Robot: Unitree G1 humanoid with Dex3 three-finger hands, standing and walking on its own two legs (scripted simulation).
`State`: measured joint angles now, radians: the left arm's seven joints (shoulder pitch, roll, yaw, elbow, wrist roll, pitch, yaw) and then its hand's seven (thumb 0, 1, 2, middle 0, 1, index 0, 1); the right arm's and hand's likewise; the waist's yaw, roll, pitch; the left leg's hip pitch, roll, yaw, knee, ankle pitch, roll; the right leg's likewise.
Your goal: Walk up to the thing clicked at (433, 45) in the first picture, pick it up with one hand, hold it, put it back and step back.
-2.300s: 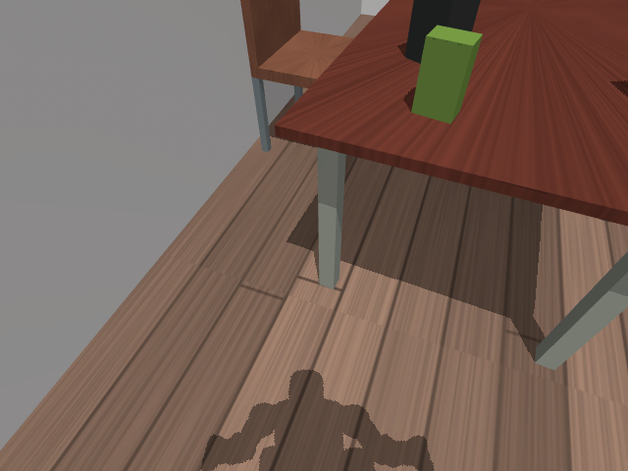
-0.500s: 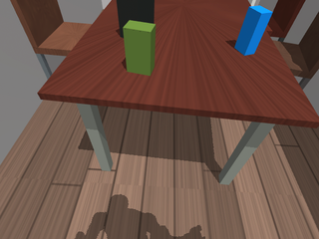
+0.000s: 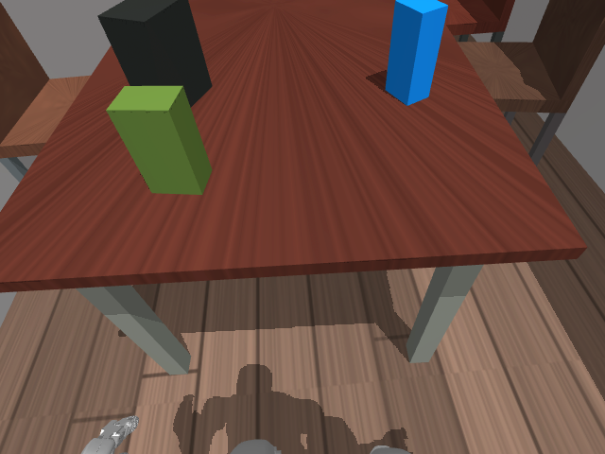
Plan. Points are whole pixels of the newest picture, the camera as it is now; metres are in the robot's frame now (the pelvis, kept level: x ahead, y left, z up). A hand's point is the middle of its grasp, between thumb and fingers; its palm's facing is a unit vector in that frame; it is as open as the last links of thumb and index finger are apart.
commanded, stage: walk up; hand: left
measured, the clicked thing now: (166, 144) +0.59 +0.26 +0.09
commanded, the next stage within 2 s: stand in 1.48 s
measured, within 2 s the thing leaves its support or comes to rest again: neither
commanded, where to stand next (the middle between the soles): +0.08 +0.05 m, yaw +0 degrees
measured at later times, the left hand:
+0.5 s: hand out of the picture +0.11 +0.28 -0.15, palm faces -0.03 -0.93 -0.37, open 7.4 cm
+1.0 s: hand out of the picture +0.13 +0.28 -0.13, palm faces -0.05 -0.94 -0.34, open 7.4 cm
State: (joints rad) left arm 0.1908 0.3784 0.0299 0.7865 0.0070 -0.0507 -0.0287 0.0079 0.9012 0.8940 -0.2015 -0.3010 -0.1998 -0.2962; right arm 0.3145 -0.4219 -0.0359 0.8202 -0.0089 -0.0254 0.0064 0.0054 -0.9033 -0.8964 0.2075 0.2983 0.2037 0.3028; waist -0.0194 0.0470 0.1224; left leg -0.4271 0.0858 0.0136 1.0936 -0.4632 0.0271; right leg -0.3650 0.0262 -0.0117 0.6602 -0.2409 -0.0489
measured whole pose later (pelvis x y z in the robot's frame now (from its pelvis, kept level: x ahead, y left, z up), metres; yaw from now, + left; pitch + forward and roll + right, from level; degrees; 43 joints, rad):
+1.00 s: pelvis +0.03 +0.03 +0.02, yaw -2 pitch -3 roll +0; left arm 0.07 0.35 0.00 1.13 0.01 -0.01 -0.01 0.01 0.90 0.89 -0.20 -0.30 -0.20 -0.30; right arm 0.06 -0.35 -0.01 1.12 0.00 0.00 0.02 0.00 -0.90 -0.90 0.21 0.30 0.20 0.30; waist 0.01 0.00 0.08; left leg -0.18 0.03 0.06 0.40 -0.18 0.00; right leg -0.19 0.00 0.04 0.39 -0.15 0.01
